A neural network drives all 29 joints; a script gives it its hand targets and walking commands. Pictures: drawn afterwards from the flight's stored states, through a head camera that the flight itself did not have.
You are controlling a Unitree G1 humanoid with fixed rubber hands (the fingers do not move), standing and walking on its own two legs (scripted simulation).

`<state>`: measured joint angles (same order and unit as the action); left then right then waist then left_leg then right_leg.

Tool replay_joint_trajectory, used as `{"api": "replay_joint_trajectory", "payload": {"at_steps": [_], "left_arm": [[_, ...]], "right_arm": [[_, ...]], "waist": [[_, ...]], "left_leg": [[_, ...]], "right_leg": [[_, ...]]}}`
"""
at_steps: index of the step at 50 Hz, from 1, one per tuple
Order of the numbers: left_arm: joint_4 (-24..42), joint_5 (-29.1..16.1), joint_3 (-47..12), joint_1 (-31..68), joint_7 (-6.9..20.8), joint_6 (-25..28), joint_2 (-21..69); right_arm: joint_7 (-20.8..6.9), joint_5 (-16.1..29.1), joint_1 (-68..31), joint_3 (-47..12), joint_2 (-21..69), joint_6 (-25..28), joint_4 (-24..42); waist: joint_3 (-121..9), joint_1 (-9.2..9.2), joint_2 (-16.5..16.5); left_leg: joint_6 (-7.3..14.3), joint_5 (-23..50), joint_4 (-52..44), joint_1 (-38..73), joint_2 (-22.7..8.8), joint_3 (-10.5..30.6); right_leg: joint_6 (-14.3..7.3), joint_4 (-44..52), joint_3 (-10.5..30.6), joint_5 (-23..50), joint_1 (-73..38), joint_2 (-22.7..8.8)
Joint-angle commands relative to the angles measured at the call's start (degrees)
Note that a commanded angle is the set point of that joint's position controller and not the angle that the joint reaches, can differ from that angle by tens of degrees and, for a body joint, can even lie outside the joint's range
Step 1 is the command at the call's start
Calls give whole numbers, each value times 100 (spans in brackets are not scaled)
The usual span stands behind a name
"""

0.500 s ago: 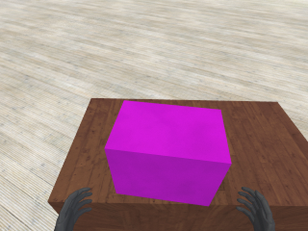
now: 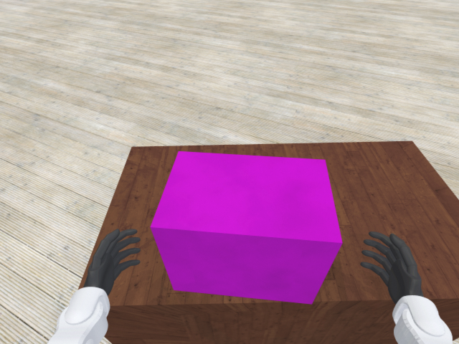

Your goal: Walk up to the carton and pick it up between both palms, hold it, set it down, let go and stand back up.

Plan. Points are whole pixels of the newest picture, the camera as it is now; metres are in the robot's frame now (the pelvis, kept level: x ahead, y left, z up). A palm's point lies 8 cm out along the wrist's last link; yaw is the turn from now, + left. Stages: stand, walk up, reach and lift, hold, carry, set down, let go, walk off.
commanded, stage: reach and lift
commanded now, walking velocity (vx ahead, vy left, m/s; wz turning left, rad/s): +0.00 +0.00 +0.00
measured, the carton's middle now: (245, 228) +0.35 -0.03 -0.01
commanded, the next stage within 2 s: none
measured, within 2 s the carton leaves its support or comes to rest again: neither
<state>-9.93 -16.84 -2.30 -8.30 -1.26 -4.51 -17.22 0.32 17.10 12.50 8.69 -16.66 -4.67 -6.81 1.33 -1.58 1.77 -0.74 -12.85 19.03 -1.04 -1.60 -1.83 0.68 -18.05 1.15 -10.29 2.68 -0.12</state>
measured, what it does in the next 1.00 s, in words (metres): stands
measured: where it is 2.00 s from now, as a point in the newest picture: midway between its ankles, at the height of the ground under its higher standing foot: outside the picture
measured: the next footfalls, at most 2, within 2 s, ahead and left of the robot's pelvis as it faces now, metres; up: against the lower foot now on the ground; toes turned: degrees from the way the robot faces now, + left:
none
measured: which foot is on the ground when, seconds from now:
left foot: down 0.00-1.00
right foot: down 0.00-1.00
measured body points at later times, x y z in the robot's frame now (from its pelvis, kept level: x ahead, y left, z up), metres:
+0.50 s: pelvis +0.00 +0.00 +0.00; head +0.01 +0.00 +0.45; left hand +0.33 +0.21 +0.09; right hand +0.28 -0.29 +0.10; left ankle -0.02 +0.12 -0.75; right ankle +0.00 -0.13 -0.75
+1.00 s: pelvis -0.02 +0.00 +0.00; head +0.00 +0.00 +0.45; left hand +0.40 +0.19 +0.14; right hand +0.34 -0.31 +0.14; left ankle -0.02 +0.12 -0.75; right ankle +0.00 -0.13 -0.75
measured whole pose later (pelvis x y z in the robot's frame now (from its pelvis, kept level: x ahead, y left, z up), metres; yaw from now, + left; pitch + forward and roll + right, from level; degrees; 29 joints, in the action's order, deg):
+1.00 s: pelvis -0.02 +0.00 +0.00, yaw -2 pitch +3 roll +0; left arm -17.9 -17.0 3.6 33.0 -2.1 -31.6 -23.6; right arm -2.0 26.6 -29.7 6.0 -29.6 -20.6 -24.8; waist -1.7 -3.8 0.0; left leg -0.6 -11.1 20.9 -13.2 -1.8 -2.6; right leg 0.8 -19.0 2.8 -7.4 15.1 0.5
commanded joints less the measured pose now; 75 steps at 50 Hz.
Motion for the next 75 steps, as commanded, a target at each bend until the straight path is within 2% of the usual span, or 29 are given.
{"api": "replay_joint_trajectory", "payload": {"at_steps": [1,10,11,17,18,20,22,29,33,37,38,39,41,42,43,45,46,49,52,57,58,59,60,64,67,68,70,74,75], "left_arm": [[1592,-3,605,1110,-16,-62,-820],[1800,-30,706,2128,-1,-848,-899],[1766,37,827,2081,-4,-911,-951],[1963,118,1047,2977,15,-1514,-973],[2030,132,1187,2677,26,-1545,-1061],[2186,98,1199,2644,17,-1709,-990],[2216,132,1206,3087,36,-1874,-1026],[2236,158,1439,3927,30,-2238,-1199],[1609,171,1414,4444,19,-2348,-1351],[1261,56,1177,5337,-3,-2455,-1516],[1142,58,1308,5417,-20,-2448,-1562],[1001,11,1138,5748,-14,-2449,-1565],[958,85,1208,5665,-33,-2463,-1588],[814,27,1094,6031,-32,-2491,-1597],[431,66,1158,6243,-42,-2472,-1668],[541,10,1001,6446,-75,-2471,-1701],[254,-58,1014,6785,-97,-2430,-1750],[137,10,983,6933,-121,-2473,-1802],[-624,13,933,7015,-34,-2406,-1730],[-511,178,1122,6781,105,-2231,-1838],[-848,272,1006,6786,125,-2135,-1727],[-599,227,1075,6719,157,-2025,-1838],[-645,212,984,6800,161,-1945,-1732],[-1489,233,938,6372,257,-1570,-1566],[-686,153,872,6639,220,-1029,-1619],[-1400,161,672,6523,210,-845,-1397],[-917,140,536,6713,124,-413,-1348],[-1933,110,289,6478,52,263,-1052],[-2521,156,309,6311,64,455,-1022]], "right_arm": [[12,66,-964,420,-1204,213,1736],[20,422,-1684,359,-1652,-331,1453],[27,439,-1696,231,-1629,-401,1600],[39,611,-2492,357,-1960,-680,1197],[39,691,-2372,199,-1926,-689,1543],[48,739,-2453,271,-2038,-739,1538],[78,663,-2711,441,-2102,-825,1245],[57,910,-3713,358,-2322,-1026,1220],[26,864,-4378,385,-2430,-1199,867],[-55,934,-5015,413,-2581,-1342,310],[-83,957,-5247,277,-2521,-1348,345],[-89,980,-5510,320,-2547,-1373,-2],[-122,959,-5625,268,-2573,-1337,12],[-122,988,-5862,292,-2689,-1352,-284],[-158,1004,-6109,222,-2580,-1371,-466],[-218,983,-6236,307,-2692,-1364,-628],[-244,938,-6639,193,-2671,-1327,-774],[-273,994,-6657,121,-2671,-1328,-1038],[-239,942,-6859,1,-2531,-1329,-1727],[-163,866,-6793,-121,-2555,-1067,-1355],[-143,874,-6626,-74,-2425,-993,-1670],[-140,896,-6540,-248,-2419,-910,-1431],[-129,882,-6563,-142,-2410,-849,-1579],[-128,644,-6270,-194,-2119,-627,-1818],[-71,471,-6293,-21,-2090,-145,-1123],[-89,396,-6190,-126,-1909,-71,-1894],[-143,313,-6181,10,-1985,286,-1783],[-219,342,-6152,-274,-1783,833,-2334],[-243,298,-5846,-359,-1670,938,-2993]], "waist": [[-765,26,-398],[-956,-65,-321],[-1009,105,-391],[-1200,-114,-262],[-1444,39,-332],[-1806,-9,-242],[-1802,-204,-176],[-2262,-191,-223],[-2124,-105,-410],[-2448,-317,-254],[-2449,-112,-253],[-2476,-232,-187],[-2701,-139,-250],[-2783,-286,-199],[-2613,-140,-224],[-2945,-286,-118],[-2947,-167,-172],[-3181,-228,-219],[-2872,-300,-325],[-3497,-287,-461],[-3406,-428,-301],[-3407,-258,-294],[-3410,-398,-192],[-2810,-413,-545],[-3808,-330,-144],[-3339,-458,-96],[-3803,-456,203],[-3561,-345,-9],[-3203,-350,-140]], "left_leg": [[-161,1654,-240,-30,152,81],[-149,1752,-206,-54,125,23],[-117,1800,-225,-69,124,14],[-142,1835,-101,-26,159,-52],[-126,1975,-106,44,179,-71],[-145,2181,-92,-9,202,-87],[-175,2118,-42,46,202,-104],[-91,1960,5,-142,238,-122],[5,1523,-154,-271,177,-95],[8,1267,-106,-356,167,-68],[24,1269,-134,-382,175,-68],[30,1196,-100,-371,177,-67],[-5,1397,-95,-348,191,-67],[-9,1364,-29,-299,192,-42],[19,1155,-74,-455,189,-23],[22,1001,-91,-351,161,-32],[18,958,-45,-440,178,-27],[7,1259,54,-223,186,-23],[58,1046,16,-522,225,-14],[-8,1663,170,-490,336,-8],[-5,1587,222,-517,345,-2],[-3,1610,214,-484,374,-27],[-33,1751,260,-387,350,13],[72,1266,201,-709,322,94],[-62,1744,358,-342,358,39],[-80,1672,429,-585,359,60],[-169,2061,552,-188,304,129],[-167,1954,721,-370,222,204],[-149,1767,783,-563,225,232]], "right_leg": [[-192,353,91,1382,-128,207],[-233,230,127,1836,-127,230],[-203,193,177,1981,-212,222],[-176,127,112,2251,-16,242],[-145,92,129,2447,-201,258],[-132,35,119,2878,-460,282],[-143,16,70,2743,-263,287],[-79,-68,108,2977,-462,297],[-86,-73,48,2387,-306,289],[-94,-22,-21,2071,-6,332],[-100,-41,-5,2000,-64,332],[-86,-49,20,1990,84,295],[-74,-100,-34,2211,-98,334],[-59,-72,-48,2235,31,340],[-60,-78,-4,1901,82,319],[-110,-49,-77,1779,146,333],[-102,-98,-119,1658,293,323],[-100,-152,-102,2124,181,322],[0,-168,-120,2114,163,296],[76,-338,-162,3274,-367,326],[80,-410,-123,3288,-276,307],[91,-388,-88,3246,-369,291],[101,-383,-147,3214,-255,302],[71,-260,-169,2596,37,294],[55,-341,-168,2830,17,291],[21,-379,-142,2599,249,288],[-11,-371,-274,2390,531,346],[-41,-411,-259,1942,927,312],[-62,-493,-272,1740,1097,319]]}}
